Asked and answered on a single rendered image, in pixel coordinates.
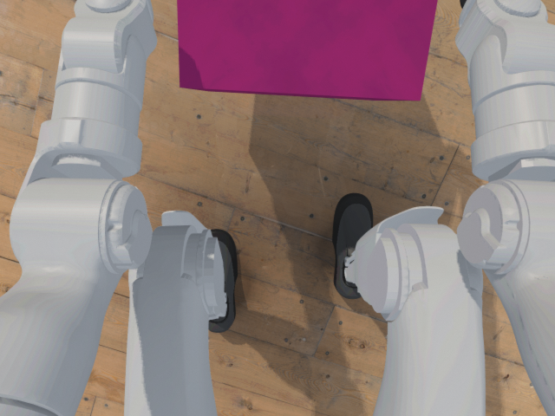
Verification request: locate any robot left upper arm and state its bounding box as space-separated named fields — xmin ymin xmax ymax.
xmin=0 ymin=178 xmax=153 ymax=416

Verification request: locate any robot left forearm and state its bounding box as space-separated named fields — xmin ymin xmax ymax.
xmin=10 ymin=0 xmax=157 ymax=257

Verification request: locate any robot right upper arm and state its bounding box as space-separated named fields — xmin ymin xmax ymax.
xmin=457 ymin=179 xmax=555 ymax=416

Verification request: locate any robot right forearm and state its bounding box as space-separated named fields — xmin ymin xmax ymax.
xmin=455 ymin=0 xmax=555 ymax=183

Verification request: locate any carton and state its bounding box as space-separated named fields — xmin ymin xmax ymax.
xmin=177 ymin=0 xmax=438 ymax=101

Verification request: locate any robot right shin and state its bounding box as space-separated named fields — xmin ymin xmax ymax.
xmin=344 ymin=206 xmax=483 ymax=305

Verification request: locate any robot left foot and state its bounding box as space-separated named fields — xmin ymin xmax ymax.
xmin=208 ymin=229 xmax=238 ymax=333

